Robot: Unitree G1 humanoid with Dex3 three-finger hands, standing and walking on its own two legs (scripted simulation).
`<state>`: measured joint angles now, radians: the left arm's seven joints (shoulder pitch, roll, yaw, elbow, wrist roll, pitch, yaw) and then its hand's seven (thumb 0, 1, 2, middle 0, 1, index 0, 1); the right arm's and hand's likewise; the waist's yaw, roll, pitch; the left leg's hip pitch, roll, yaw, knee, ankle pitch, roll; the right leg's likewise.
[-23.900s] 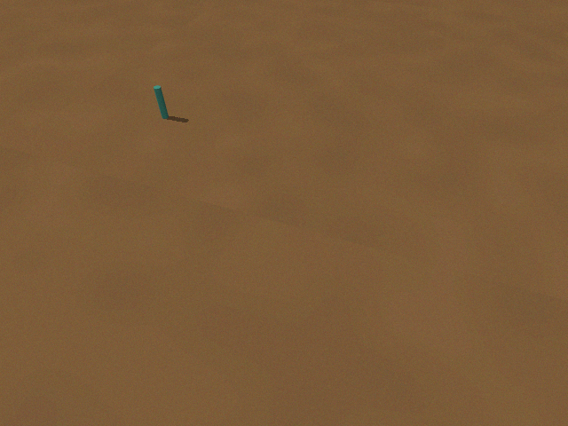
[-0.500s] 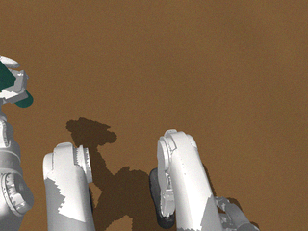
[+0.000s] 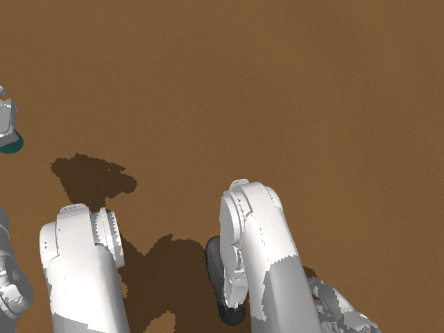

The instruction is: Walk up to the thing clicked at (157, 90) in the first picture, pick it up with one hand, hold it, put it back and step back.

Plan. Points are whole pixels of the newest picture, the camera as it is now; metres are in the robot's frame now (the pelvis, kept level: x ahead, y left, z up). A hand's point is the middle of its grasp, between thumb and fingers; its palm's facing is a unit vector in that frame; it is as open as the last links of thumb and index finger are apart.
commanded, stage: lower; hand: left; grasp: from the side
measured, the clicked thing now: out of the picture +0.46 +0.30 -0.10
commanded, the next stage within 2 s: loosen in 1.46 s
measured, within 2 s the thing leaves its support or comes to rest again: rests again in 1.32 s
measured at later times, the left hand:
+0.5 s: hand (11, 124) +0.47 +0.28 -0.15, palm faces +0.31 -0.95 -0.03, open 5.3 cm
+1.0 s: hand (17, 128) +0.47 +0.28 -0.17, palm faces +0.33 -0.94 -0.03, open 5.3 cm
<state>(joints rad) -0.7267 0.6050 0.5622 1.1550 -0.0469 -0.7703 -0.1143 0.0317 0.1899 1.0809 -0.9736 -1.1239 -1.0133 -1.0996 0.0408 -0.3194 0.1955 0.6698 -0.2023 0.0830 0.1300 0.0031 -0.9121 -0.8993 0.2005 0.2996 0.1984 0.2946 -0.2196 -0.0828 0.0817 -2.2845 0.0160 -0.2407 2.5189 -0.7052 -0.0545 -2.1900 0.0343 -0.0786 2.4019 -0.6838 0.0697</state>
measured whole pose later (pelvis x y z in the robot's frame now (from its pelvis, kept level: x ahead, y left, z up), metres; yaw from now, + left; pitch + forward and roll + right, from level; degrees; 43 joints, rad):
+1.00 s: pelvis -0.01 +0.01 -0.02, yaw -5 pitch +18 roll -15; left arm -0.76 0.84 0.56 1.42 -0.05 -0.96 -0.03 0.03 0.19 1.08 -0.97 -1.12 -1.01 -1.10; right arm -0.10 -0.36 0.44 0.58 -0.32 0.09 0.14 0.00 -0.91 -0.89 0.20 0.30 0.20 0.29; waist -0.29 -0.22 0.26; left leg -2.25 0.01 -0.36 2.63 -0.73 -0.05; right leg -2.12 0.07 -0.16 2.42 -0.66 0.09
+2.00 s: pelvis -0.01 +0.02 -0.02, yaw -7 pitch +15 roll -18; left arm -0.77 0.92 0.54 1.49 -0.06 -1.04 -0.01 0.01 -0.07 0.41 -0.68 -0.56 -0.69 -0.55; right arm -0.16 -0.36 0.52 0.53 -0.35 0.10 0.13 0.00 -0.92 -0.89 0.20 0.30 0.20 0.30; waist -0.29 -0.26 0.30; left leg -2.23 0.02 -0.40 2.65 -0.74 -0.04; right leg -2.08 0.09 -0.20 2.39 -0.64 0.09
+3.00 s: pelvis -0.01 +0.01 +0.07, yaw +2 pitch +32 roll -8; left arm -0.45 0.69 0.45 0.79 0.08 -0.22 -0.04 -0.01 -0.53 0.06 -0.06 -0.06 -0.06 -0.06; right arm 0.11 -0.28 0.06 0.58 -0.02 0.20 0.07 0.01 -0.91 -0.90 0.20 0.30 0.20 0.30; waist -0.09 0.01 -0.11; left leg -2.17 0.05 -0.13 2.27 -0.68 0.00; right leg -2.08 0.01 -0.03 2.18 -0.67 0.06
